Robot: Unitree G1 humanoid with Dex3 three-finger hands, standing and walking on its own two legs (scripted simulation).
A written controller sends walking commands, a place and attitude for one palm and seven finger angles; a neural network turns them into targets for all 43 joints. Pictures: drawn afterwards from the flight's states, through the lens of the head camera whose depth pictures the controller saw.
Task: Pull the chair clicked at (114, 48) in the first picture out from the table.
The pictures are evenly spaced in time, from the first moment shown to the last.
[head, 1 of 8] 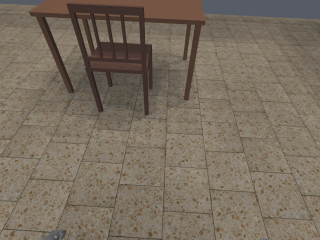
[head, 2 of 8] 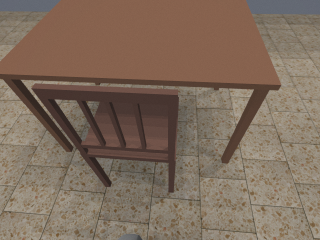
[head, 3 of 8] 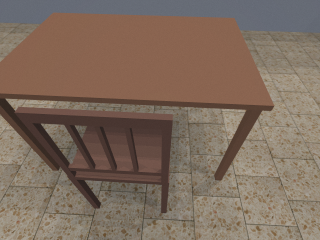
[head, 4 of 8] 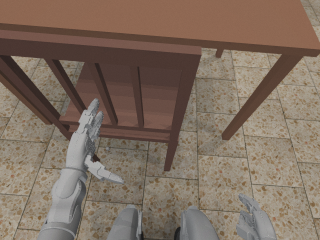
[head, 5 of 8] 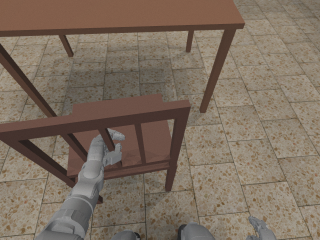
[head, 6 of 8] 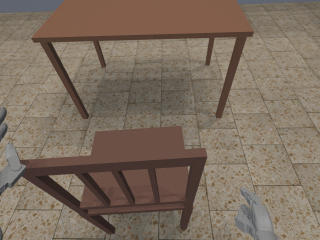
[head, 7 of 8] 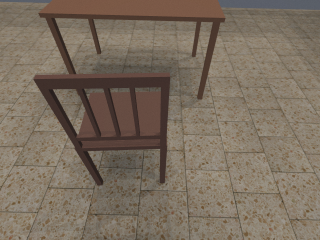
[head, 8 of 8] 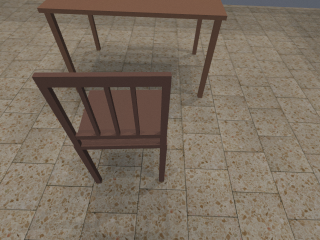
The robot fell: no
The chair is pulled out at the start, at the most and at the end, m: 0.00 0.60 0.60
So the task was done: yes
